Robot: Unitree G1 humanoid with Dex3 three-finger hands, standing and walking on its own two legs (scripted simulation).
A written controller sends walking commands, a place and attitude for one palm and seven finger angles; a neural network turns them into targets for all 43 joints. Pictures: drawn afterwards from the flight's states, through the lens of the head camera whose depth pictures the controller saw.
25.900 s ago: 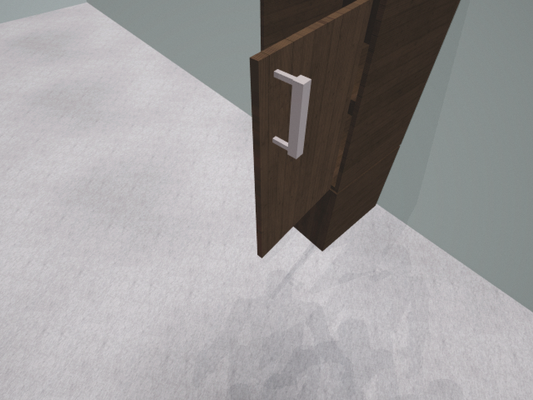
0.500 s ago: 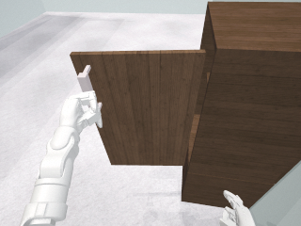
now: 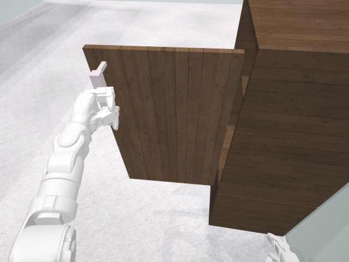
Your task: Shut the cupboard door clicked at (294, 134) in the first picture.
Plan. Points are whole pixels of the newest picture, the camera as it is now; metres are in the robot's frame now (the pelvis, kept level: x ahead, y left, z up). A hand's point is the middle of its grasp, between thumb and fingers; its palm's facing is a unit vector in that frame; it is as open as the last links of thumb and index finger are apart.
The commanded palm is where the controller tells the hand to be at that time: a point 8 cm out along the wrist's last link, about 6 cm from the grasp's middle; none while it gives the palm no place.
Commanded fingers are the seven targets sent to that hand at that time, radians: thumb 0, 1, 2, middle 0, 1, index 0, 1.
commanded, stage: push the door shut along its arc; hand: left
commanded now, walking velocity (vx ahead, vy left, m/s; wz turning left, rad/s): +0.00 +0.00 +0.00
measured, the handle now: (107, 95) +0.47 +0.19 +0.14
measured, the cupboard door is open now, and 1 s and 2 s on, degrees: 93 76 62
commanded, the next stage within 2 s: pull the fist back off the door in 1.34 s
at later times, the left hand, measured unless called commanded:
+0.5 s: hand (133, 95) +0.46 +0.12 +0.15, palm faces -0.26 -0.97 -0.03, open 3.1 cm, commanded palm +0.46 +0.18 +0.15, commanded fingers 0.00 0.90 0.90 -1.30 -1.50 -1.30 -1.50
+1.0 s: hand (151, 82) +0.51 +0.08 +0.15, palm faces -0.37 -0.93 +0.00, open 3.1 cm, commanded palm +0.52 +0.14 +0.15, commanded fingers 0.00 0.90 0.90 -1.30 -1.50 -1.30 -1.50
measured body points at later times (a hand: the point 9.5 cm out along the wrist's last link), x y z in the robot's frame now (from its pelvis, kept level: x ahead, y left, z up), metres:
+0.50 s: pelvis +0.01 +0.01 -0.01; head +0.05 +0.00 +0.44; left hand +0.47 +0.18 +0.15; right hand +0.07 -0.26 -0.12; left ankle -0.01 +0.11 -0.73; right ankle +0.02 -0.11 -0.73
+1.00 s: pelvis +0.01 +0.01 -0.01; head +0.08 +0.00 +0.43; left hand +0.53 +0.14 +0.16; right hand +0.01 -0.27 -0.13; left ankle -0.01 +0.11 -0.73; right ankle +0.02 -0.11 -0.73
